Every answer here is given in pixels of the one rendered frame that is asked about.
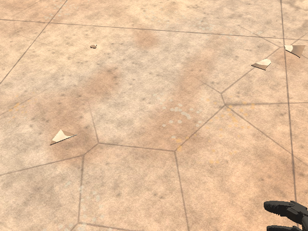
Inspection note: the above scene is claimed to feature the robot right hand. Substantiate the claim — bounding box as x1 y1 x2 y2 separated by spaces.
264 200 308 231

